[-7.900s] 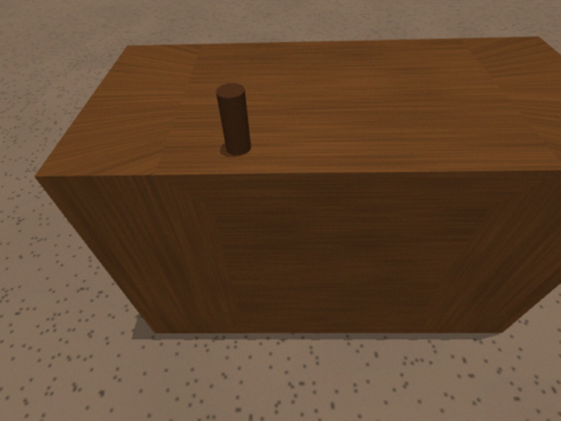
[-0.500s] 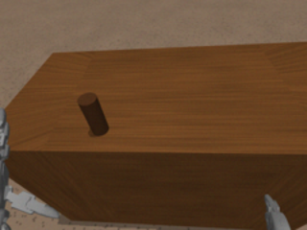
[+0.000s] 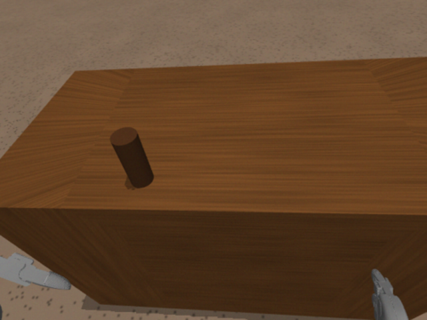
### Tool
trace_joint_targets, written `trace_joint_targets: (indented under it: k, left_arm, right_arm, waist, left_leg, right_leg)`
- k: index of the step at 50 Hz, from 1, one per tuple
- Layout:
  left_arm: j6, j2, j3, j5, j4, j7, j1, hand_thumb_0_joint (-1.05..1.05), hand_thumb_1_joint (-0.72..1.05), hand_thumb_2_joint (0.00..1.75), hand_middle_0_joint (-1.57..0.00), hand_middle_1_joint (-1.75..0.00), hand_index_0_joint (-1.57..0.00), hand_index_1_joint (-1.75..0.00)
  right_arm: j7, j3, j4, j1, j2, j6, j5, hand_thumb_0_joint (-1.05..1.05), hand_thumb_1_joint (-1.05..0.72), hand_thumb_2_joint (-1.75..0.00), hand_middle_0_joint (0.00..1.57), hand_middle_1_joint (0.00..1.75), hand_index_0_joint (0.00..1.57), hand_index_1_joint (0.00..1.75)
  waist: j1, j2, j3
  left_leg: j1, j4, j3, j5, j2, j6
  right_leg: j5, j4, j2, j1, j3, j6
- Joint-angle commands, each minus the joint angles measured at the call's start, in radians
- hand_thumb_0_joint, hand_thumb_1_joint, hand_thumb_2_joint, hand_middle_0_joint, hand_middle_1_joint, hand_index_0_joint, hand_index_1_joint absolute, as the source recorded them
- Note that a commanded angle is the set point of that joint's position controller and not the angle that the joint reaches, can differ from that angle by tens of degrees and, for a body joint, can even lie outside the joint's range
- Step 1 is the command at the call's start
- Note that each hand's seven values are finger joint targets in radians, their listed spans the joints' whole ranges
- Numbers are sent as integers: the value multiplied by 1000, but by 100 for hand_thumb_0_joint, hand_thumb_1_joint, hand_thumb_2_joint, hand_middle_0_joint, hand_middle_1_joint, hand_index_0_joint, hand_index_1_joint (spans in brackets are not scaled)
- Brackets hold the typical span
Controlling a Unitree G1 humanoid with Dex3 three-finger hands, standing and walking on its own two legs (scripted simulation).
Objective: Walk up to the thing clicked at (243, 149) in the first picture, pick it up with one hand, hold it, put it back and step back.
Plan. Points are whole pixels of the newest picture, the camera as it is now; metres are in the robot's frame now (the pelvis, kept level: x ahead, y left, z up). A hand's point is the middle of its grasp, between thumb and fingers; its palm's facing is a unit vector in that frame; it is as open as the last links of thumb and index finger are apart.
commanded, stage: go down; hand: left
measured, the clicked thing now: (133, 159) +0.40 +0.22 +0.09
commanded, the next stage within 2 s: none
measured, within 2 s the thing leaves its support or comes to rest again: neither
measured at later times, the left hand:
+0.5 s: hand (12, 180) +0.25 +0.32 +0.20, palm faces +0.39 -0.85 -0.36, open 17.3 cm
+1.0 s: hand (3, 168) +0.28 +0.36 +0.20, palm faces +0.31 -0.92 -0.23, open 17.2 cm
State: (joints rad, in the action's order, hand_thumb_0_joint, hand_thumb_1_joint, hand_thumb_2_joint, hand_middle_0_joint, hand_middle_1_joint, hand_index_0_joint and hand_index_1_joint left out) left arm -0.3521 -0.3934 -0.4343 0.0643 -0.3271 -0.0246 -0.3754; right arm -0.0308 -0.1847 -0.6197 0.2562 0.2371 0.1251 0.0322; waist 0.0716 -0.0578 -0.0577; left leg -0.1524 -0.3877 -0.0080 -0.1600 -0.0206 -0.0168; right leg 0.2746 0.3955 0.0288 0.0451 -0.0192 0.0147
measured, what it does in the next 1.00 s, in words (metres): stands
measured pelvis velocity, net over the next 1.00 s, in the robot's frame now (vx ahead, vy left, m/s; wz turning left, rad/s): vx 0.01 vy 0.01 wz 0.00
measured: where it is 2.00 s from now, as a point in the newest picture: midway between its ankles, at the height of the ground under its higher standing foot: outside the picture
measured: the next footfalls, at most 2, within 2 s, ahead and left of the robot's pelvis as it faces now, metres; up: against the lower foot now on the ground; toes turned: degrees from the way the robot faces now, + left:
none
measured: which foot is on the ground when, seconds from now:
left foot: down 0.00-1.00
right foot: down 0.00-1.00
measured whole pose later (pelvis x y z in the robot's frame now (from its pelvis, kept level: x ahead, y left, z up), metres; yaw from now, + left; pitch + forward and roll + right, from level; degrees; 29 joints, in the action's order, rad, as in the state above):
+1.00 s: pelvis +0.01 +0.01 +0.00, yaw +0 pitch +0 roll +0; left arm -0.08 -0.58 -0.64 0.24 0.28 0.41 0.14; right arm -0.11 -0.11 -0.78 0.19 0.24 0.12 0.03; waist 0.04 -0.02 0.04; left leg -0.27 -0.48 -0.01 -0.22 -0.02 -0.01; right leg 0.31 0.45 0.03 0.14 -0.02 0.02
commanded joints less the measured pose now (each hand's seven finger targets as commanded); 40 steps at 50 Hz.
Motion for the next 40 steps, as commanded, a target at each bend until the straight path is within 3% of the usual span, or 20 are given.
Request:
trace_joint_targets:
  k: [1,2,3,5,6,8,9,11,13,14,18,20,22,24,26,29,31,34,38,40]
  left_arm:
    - [-57,-224,-147,17,-164,-20,87,0,-61,9,-5,-6,-4,-8]
    - [-58,-219,-139,18,-177,-19,109,0,-53,8,-4,-8,-4,-8]
    - [-91,-121,-100,27,-159,10,108,0,-52,8,-4,-6,-4,-7]
    - [-102,-182,-159,40,-125,29,125,0,-58,9,-5,-8,-4,-9]
    - [-106,-195,-159,40,-130,35,145,0,-58,9,-5,-8,-4,-9]
    - [-100,-244,-189,39,-113,39,194,0,-56,8,-5,-7,-4,-8]
    - [-96,-245,-191,40,-96,43,204,0,-51,9,-4,-7,-4,-8]
    - [-84,-277,-205,49,-53,53,264,0,-52,9,-4,-6,-4,-7]
    - [-61,-276,-196,64,-3,75,321,0,-50,9,-4,-5,-4,-6]
    - [-54,-312,-202,75,-10,86,383,0,-51,8,-4,-5,-4,-6]
    - [0,-371,-213,113,115,162,493,0,-49,9,-4,-4,-3,-5]
    - [35,-383,-218,131,234,211,482,0,-49,8,-4,-5,-4,-5]
    - [53,-435,-249,160,238,255,567,0,-47,9,-4,-4,-3,-5]
    - [79,-447,-261,179,305,290,608,0,-47,8,-4,-3,-3,-4]
    - [90,-488,-294,195,331,321,633,0,-49,9,-3,-4,-3,-5]
    - [110,-492,-290,203,330,364,687,0,-43,9,-3,-2,-2,-3]
    - [142,-458,-262,203,406,385,652,0,-44,9,-3,-2,-2,-3]
    - [152,-508,-289,196,349,394,702,0,-47,8,-4,-1,-2,-3]
    - [163,-525,-313,197,337,395,719,0,-43,8,-3,-1,-2,-2]
    - [175,-513,-303,200,372,399,734,0,-46,8,-4,-1,-2,-3]
  right_arm:
    - [-11,-58,142,-57,156,53,6,0,50,-6,5,5,5,5]
    - [-11,-58,179,-79,163,56,7,0,50,-5,5,5,5,5]
    - [2,-19,139,-86,96,43,-12,0,50,-5,5,5,5,5]
    - [2,-31,142,-101,113,33,-12,0,50,-6,5,5,5,5]
    - [3,-17,117,-106,97,26,-13,0,51,-5,5,5,5,5]
    - [-4,-48,138,-113,140,13,-14,0,51,-5,5,5,5,5]
    - [-3,-34,127,-104,126,7,-16,0,52,-5,5,5,5,5]
    - [-11,-54,122,-128,157,-1,-14,0,51,-5,5,5,5,5]
    - [-15,-27,77,-133,124,-4,-10,0,51,-5,5,5,5,5]
    - [-22,-31,87,-162,141,-2,-7,0,51,-6,5,5,5,5]
    - [-43,18,46,-153,99,-1,-1,0,52,-5,5,5,5,5]
    - [-53,15,20,-148,114,-6,5,0,52,-5,5,5,5,5]
    - [-60,13,30,-174,141,-4,5,0,52,-6,5,5,5,5]
    - [-60,56,75,-199,115,1,11,0,51,-6,5,5,5,5]
    - [-68,38,41,-173,137,1,12,0,51,-6,5,5,5,5]
    - [-68,63,42,-165,120,12,11,0,51,-6,5,5,5,5]
    - [-75,50,70,-183,145,19,13,0,51,-6,5,5,5,5]
    - [-77,41,51,-175,157,26,9,0,50,-6,5,5,5,5]
    - [-75,33,6,-135,148,33,4,0,51,-6,5,5,5,5]
    - [-78,27,34,-154,158,40,5,0,50,-6,5,5,5,5]
  waist:
    - [5,24,91]
    - [-1,27,89]
    - [-11,70,136]
    - [-6,52,117]
    - [4,22,126]
    - [-12,7,131]
    - [-14,4,131]
    - [-28,-16,124]
    - [-33,-14,103]
    - [-37,-26,96]
    - [-49,30,140]
    - [-52,43,148]
    - [-50,28,184]
    - [-39,45,225]
    - [-36,15,231]
    - [-31,-39,275]
    - [-36,-5,264]
    - [-19,-57,269]
    - [-10,-65,281]
    - [-22,-46,278]
  left_leg:
    - [93,45,-32,129,20,23]
    - [97,46,-33,123,20,23]
    - [74,-1,-24,132,15,19]
    - [60,-3,-27,120,19,19]
    - [57,-7,-29,121,23,17]
    - [53,-17,-30,114,27,16]
    - [47,-22,-32,115,30,17]
    - [43,-25,-32,93,33,17]
    - [28,-20,-25,58,30,18]
    - [25,-13,-28,30,33,18]
    - [35,-34,-18,74,34,34]
    - [38,-37,-15,99,33,36]
    - [46,-39,-16,124,34,37]
    - [44,-40,-14,141,33,39]
    - [53,-39,-15,149,32,37]
    - [71,-36,-12,180,25,29]
    - [66,-35,-8,187,22,30]
    - [66,-34,-6,199,16,21]
    - [62,-45,-2,237,12,17]
    - [63,-53,-7,232,13,23]
  right_leg:
    - [-178,-69,-27,85,-37,-16]
    - [-173,-72,-28,89,-36,-15]
    - [-170,-29,-31,99,-38,-13]
    - [-155,-27,-26,113,-33,-14]
    - [-159,-22,-21,112,-30,-14]
    - [-158,-23,-19,129,-26,-13]
    - [-161,-22,-18,130,-23,-11]
    - [-147,-23,-16,144,-19,-9]
    - [-115,-23,-18,162,-22,-10]
    - [-91,-31,-15,179,-19,-11]
    - [-149,-34,-4,167,-11,2]
    - [-177,-25,-5,173,-12,3]
    - [-205,-20,-5,157,-16,1]
    - [-217,-19,-8,138,-19,-1]
    - [-216,-15,-12,139,-20,-6]
    - [-225,-1,-21,133,-27,-17]
    - [-227,0,-25,140,-28,-17]
    - [-215,6,-32,149,-34,-27]
    - [-238,14,-36,142,-34,-28]
    - [-242,8,-33,154,-28,-22]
